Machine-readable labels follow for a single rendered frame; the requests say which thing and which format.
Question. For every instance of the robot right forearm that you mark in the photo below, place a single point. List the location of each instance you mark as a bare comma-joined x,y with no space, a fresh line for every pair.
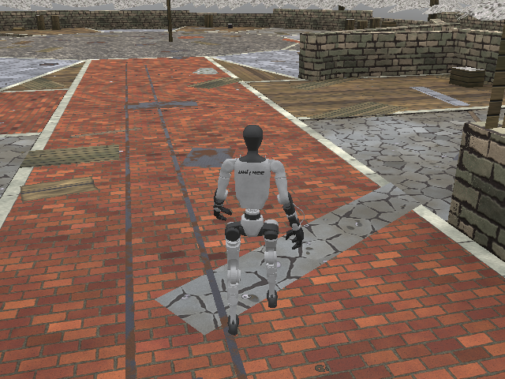
291,214

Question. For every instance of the robot left thigh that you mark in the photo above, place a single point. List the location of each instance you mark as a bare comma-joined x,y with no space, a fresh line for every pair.
233,243

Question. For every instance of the robot right thigh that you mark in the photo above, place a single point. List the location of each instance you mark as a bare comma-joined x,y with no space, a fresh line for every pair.
270,232

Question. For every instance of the right robot upper arm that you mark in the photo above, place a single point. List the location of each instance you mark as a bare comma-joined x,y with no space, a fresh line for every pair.
280,180

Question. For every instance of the left robot hand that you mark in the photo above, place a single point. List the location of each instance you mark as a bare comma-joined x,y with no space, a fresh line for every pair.
218,216

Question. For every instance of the robot left forearm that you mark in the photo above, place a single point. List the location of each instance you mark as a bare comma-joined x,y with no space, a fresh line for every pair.
218,204

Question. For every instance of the left robot upper arm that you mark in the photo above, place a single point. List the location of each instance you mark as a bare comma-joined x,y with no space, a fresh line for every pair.
224,178

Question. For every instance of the robot thigh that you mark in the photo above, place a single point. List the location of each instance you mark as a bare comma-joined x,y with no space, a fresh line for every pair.
270,232
233,243

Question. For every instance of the right robot hand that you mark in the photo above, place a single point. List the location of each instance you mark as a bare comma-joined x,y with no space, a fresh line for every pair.
299,237

